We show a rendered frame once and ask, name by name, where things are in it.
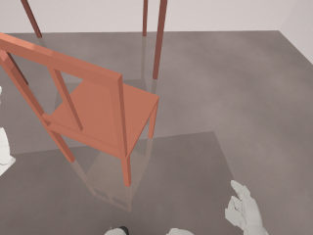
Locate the chair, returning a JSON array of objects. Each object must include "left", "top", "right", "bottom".
[{"left": 0, "top": 32, "right": 159, "bottom": 187}]

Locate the robot left hand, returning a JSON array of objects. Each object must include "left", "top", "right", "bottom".
[{"left": 0, "top": 86, "right": 16, "bottom": 176}]

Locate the right robot forearm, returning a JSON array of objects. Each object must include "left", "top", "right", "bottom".
[{"left": 244, "top": 223, "right": 269, "bottom": 235}]

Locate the robot right hand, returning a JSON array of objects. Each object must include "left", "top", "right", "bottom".
[{"left": 225, "top": 180, "right": 263, "bottom": 230}]

